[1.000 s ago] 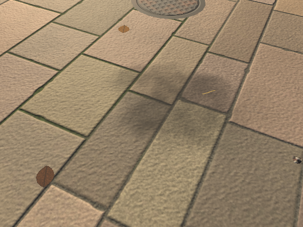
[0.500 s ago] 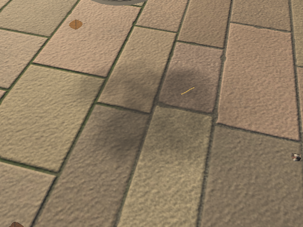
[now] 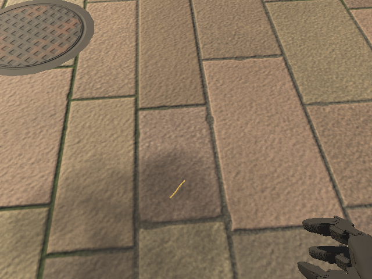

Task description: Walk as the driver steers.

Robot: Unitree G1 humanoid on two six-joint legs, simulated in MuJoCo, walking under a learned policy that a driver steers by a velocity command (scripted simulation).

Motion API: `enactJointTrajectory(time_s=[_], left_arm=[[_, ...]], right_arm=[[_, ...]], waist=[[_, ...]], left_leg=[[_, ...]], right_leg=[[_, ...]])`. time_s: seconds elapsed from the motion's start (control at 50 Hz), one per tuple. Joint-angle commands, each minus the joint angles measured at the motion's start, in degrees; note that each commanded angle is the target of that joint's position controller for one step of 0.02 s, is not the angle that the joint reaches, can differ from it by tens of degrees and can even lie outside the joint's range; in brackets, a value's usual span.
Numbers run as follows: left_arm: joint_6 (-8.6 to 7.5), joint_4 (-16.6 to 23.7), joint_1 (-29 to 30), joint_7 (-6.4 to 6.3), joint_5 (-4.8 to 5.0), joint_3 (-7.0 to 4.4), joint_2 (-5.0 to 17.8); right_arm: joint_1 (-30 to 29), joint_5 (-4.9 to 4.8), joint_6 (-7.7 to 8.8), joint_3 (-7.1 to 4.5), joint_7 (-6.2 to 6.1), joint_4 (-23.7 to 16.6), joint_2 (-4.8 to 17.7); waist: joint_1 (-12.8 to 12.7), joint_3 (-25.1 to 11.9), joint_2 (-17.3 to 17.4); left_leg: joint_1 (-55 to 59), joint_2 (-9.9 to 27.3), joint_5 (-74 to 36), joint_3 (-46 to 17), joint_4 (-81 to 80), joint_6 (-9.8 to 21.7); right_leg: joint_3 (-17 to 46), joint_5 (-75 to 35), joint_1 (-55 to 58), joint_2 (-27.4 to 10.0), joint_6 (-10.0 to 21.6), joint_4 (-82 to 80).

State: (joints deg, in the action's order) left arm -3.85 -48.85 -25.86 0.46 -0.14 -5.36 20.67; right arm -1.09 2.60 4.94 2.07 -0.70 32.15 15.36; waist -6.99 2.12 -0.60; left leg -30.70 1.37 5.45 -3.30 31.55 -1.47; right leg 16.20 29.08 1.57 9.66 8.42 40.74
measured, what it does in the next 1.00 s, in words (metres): walks ahead: right foot, then left foot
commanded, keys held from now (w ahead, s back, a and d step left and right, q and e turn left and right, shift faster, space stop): shift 1.00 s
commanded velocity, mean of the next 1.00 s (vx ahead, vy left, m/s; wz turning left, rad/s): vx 0.22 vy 0.00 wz -0.21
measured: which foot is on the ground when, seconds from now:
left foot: down 0.00-0.36, up 0.38-0.66, down 0.68-1.00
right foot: up 0.00-0.34, down 0.36-1.00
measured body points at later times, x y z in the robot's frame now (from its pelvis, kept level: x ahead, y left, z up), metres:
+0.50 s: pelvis +0.29 -0.01 +0.02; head +0.33 -0.03 +0.47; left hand +0.54 +0.19 -0.06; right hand +0.34 -0.30 -0.11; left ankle +0.23 +0.16 -0.64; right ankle +0.37 -0.10 -0.71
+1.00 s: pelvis +0.36 +0.02 +0.03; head +0.37 +0.02 +0.48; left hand +0.51 +0.26 -0.10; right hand +0.42 -0.24 -0.10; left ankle +0.37 +0.14 -0.71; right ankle +0.37 -0.11 -0.71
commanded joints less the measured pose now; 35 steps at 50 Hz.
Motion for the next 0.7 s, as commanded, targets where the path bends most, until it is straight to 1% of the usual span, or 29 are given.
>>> enactJointTrajectory(time_s=[0.02, 0.04, 0.06, 0.08, 0.1, 0.12, 0.14, 0.16, 0.18, 0.2, 0.22, 0.24, 0.26, 0.3, 0.34, 0.36, 0.38, 0.4, 0.42, 0.44, 0.46, 0.48, 0.52, 0.54, 0.6, 0.64, 0.66, 0.68, 0.7], left_arm=[[-1.51, 10.5, 1.3, -0.36, 1.51, 1.97, -1.0], [-0.17, 7.9, 5.6, -0.91, -0.46, 1.38, 3.4], [0.49, 7.7, 9.0, -0.44, -1.22, 1.13, 3.7], [1.04, 8.0, 10.9, 0.06, -1.64, 1.21, 2.7], [1.59, 9.2, 12.5, 0.70, -2.07, 1.40, 1.2], [1.48, 11.5, 12.7, 0.20, 3.52, 1.57, 0.5], [1.79, 12.0, 14.0, 0.13, 3.92, 2.10, 0.3], [2.08, 12.9, 15.3, 0.20, 3.00, 2.54, -0.6], [1.99, 14.1, 17.5, 0.50, 1.73, 3.10, -1.3], [1.65, 14.5, 17.7, 1.10, 0.98, 3.67, -1.8], [1.21, 14.0, 17.4, 1.81, 0.71, 4.05, -1.9], [0.92, 13.7, 18.2, 2.45, 0.56, 3.93, -1.2], [0.88, 13.8, 19.1, 2.89, 0.43, 3.67, -0.2], [0.95, 13.8, 19.9, 2.88, -0.27, 2.94, 1.8], [1.00, 11.8, 14.9, 1.98, -1.14, 1.42, 4.3], [1.29, 11.6, 13.0, 1.05, -1.35, 0.32, 7.6], [1.80, 12.8, 11.9, -0.04, -3.08, 0.63, 10.3], [1.81, 12.9, 11.9, 0.38, -2.34, 2.58, 4.8], [1.96, 13.2, 15.2, 1.01, -0.88, 2.55, 3.5], [1.86, 12.7, 18.1, 1.21, 0.35, 2.68, 2.3], [1.81, 12.4, 20.2, 1.05, 0.59, 3.02, 1.2], [1.94, 12.1, 22.1, 0.92, 0.22, 3.11, 1.1], [2.43, 11.4, 24.0, 0.59, -1.17, 2.38, 2.2], [2.55, 11.1, 24.4, 0.33, -1.43, 2.32, 1.9], [3.04, 9.7, 23.9, -0.42, -1.09, 2.33, 1.0], [3.45, 8.9, 24.8, -0.51, -0.52, 2.66, 0.1], [3.48, 8.0, 23.6, -0.42, -0.38, 3.10, -1.3], [3.33, 6.7, 21.1, -0.26, -0.68, 3.55, -2.7], [3.29, 6.1, 18.0, -0.15, -0.89, 3.11, -1.9]], right_arm=[[28.1, 2.04, 0.01, -7.78, -1.43, 4.5, 20.0], [20.6, 1.35, -0.16, -6.68, -0.82, 2.9, 12.2], [18.0, 0.75, -0.14, -5.49, -0.25, 3.5, 7.4], [18.2, 0.94, -0.09, -4.87, 0.21, 5.0, 5.4], [20.7, 0.32, 0.45, -4.47, 0.30, 7.2, 4.8], [16.3, -3.13, 1.70, -5.47, 0.34, 6.2, 5.3], [14.8, -4.03, 2.29, -5.29, 0.43, 6.9, 4.6], [13.5, -4.20, 2.44, -5.54, 0.38, 7.3, 5.4], [12.3, -4.17, 2.36, -6.11, 0.20, 7.5, 7.4], [10.7, -4.10, 2.11, -6.87, -0.09, 7.4, 10.1], [10.0, -4.07, 2.03, -7.45, -0.31, 7.3, 11.9], [11.1, -4.24, 2.14, -7.79, -0.42, 7.7, 12.8], [12.1, -4.46, 2.24, -7.96, -0.45, 8.3, 13.4], [13.0, -4.88, 2.20, -8.21, -0.48, 9.2, 14.2], [14.6, -4.90, 1.69, -7.83, -0.50, 10.1, 13.3], [16.9, -3.86, 1.51, -7.21, -0.53, 10.0, 12.0], [23.3, -1.92, 1.14, -5.27, -0.05, 9.4, 7.4], [28.9, -2.96, 0.36, -4.59, 0.79, 11.7, 7.9], [26.0, -4.16, -0.62, -5.43, 1.03, 11.6, 11.2], [20.8, -4.14, -1.35, -5.54, 0.45, 10.6, 11.2], [17.8, -3.58, -2.08, -5.59, -0.54, 10.3, 10.6], [17.8, -3.15, -3.03, -5.68, -1.17, 10.4, 10.3], [19.5, -2.96, -4.28, -5.17, -1.73, 10.9, 7.9], [19.8, -2.84, -4.55, -4.79, -1.93, 11.2, 6.6], [18.0, -2.71, -5.30, -4.35, -1.81, 11.8, 5.2], [17.0, -2.13, -5.67, -4.21, -1.29, 12.1, 4.3], [15.9, -1.29, -5.74, -4.12, -1.06, 11.9, 4.2], [14.5, -0.33, -5.75, -4.22, -1.00, 10.9, 5.7], [11.6, -0.42, -5.79, -5.14, -1.14, 9.7, 10.2]], waist=[[10.7, -26.9, 25.6], [10.5, -16.9, 11.9], [10.1, -10.7, 5.3], [9.3, -7.9, 2.1], [9.2, -5.9, 3.8], [7.6, -4.2, 9.7], [7.0, -3.5, 8.7], [6.0, -1.9, 6.7], [5.7, -0.8, 5.6], [5.1, -1.8, 5.9], [5.1, -3.2, 6.7], [5.7, -4.5, 6.7], [5.7, -5.2, 6.4], [4.9, -5.1, 4.9], [1.9, -7.7, 2.8], [1.4, -9.4, -1.0], [4.1, -16.9, -15.1], [4.6, -29.6, -12.9], [4.6, -25.0, -7.7], [4.9, -18.1, -4.2], [5.5, -13.8, -1.4], [7.5, -11.7, -1.4], [9.4, -10.7, -4.5], [9.6, -11.3, -5.0], [9.0, -12.9, -5.1], [10.0, -10.6, -5.0], [9.9, -9.0, -4.3], [9.2, -6.8, -1.9], [6.0, -3.4, 4.4]], left_leg=[[57.1, 27.4, 19.0, -50.4, -13.7, 11.6], [48.0, 22.9, 14.5, -39.9, -13.3, 11.7], [39.9, 19.7, -0.9, -27.6, -11.1, 11.7], [34.9, 17.2, -14.9, -20.0, -10.2, 11.2], [32.0, 15.8, -25.2, -15.1, -10.3, 11.2], [31.2, 13.5, -26.4, -11.0, -12.2, 10.6], [29.2, 13.2, -26.5, -9.3, -13.6, 10.6], [25.7, 13.9, -28.2, -7.5, -14.8, 10.9], [22.3, 13.7, -30.7, -5.2, -16.1, 11.3], [19.1, 12.3, -30.5, -1.8, -17.1, 11.0], [16.8, 10.3, -29.1, 1.4, -17.7, 10.2], [16.5, 9.7, -27.4, 2.7, -17.5, 9.6], [17.3, 10.2, -26.6, 3.1, -16.9, 9.1], [19.8, 10.7, -27.9, 4.0, -13.1, 8.0], [19.6, 8.0, -29.3, 6.4, -2.4, 5.7], [15.6, 4.5, -21.1, 8.9, 8.0, 2.9], [1.3, -2.2, 25.9, 9.1, 32.7, -1.5], [1.8, -1.2, 36.0, -2.8, 40.4, -2.0], [-0.1, 0.6, 34.2, -3.5, 41.6, -2.4], [-2.7, 2.2, 31.6, -2.0, 38.7, -2.7], [-2.5, 3.3, 29.2, -1.6, 35.3, -3.2], [2.0, 3.9, 27.6, -1.4, 31.3, -3.6], [9.2, 2.7, 24.9, 0.6, 23.7, -4.1], [12.0, 2.4, 23.3, 1.0, 19.6, -4.1], [18.5, 1.6, 12.9, 1.5, 10.7, -3.3], [23.8, 0.6, 5.1, 2.5, 2.2, -1.7], [26.0, 0.6, 3.1, 2.3, -1.9, -0.6], [27.2, 3.9, 0.9, -1.2, -5.3, 1.1], [22.0, 7.3, 6.4, -3.7, -6.6, 3.6]], right_leg=[[-7.1, 0.5, -42.8, -0.4, -2.2, 42.2], [-8.5, -6.2, -44.6, -6.0, -2.4, 41.6], [-10.0, -9.7, -42.7, -7.5, -3.5, 39.0], [-10.6, -9.0, -41.4, -8.5, -4.4, 37.1], [-10.1, -7.4, -41.5, -8.9, -5.1, 35.1], [-8.7, -6.6, -41.1, -12.1, -6.1, 33.1], [-8.9, -6.0, -41.0, -12.3, -6.5, 27.8], [-9.7, -5.8, -39.9, -12.4, -7.2, 21.8], [-11.2, -8.3, -38.0, -12.3, -8.0, 15.2], [-12.6, -14.3, -32.5, -12.3, -8.1, 7.7], [-14.0, -21.5, -26.7, -11.5, -7.9, 1.2], [-14.6, -27.6, -22.2, -10.2, -7.7, -2.2], [-14.2, -30.8, -19.7, -9.6, -7.1, -4.1], [-13.9, -32.2, -17.6, -9.0, -5.2, -7.6], [-15.6, -36.0, -8.0, -6.8, -2.8, -11.7], [-12.7, -53.4, -1.5, -10.0, -1.1, -11.7], [7.6, -83.2, 13.1, -27.8, 9.8, -8.8], [16.0, -84.5, 16.2, -33.1, 16.0, -9.2], [12.1, -74.0, 11.1, -29.7, 14.8, -11.1], [7.8, -65.0, 5.3, -26.2, 11.6, -12.8], [5.8, -59.9, -1.0, -24.6, 9.5, -14.5], [3.5, -57.1, -8.3, -23.0, 7.9, -16.0], [0.4, -54.3, -16.3, -21.2, 7.1, -18.6], [-1.2, -53.8, -17.8, -20.5, 6.9, -18.9], [-2.5, -41.1, -19.5, -19.7, 5.7, -20.2], [-3.5, -24.9, -23.4, -17.9, 3.2, -20.6], [-3.8, -15.1, -25.3, -16.1, 0.7, -20.9], [-4.5, -6.4, -27.8, -14.1, -2.7, -20.0], [-7.8, -1.9, -27.9, -10.5, -5.3, -18.6]])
